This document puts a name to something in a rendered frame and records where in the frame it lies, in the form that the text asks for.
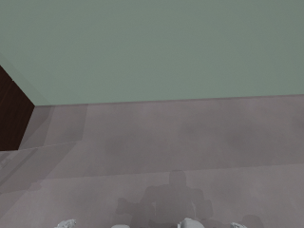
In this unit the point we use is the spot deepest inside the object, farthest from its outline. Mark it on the cupboard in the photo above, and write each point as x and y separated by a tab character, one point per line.
15	112

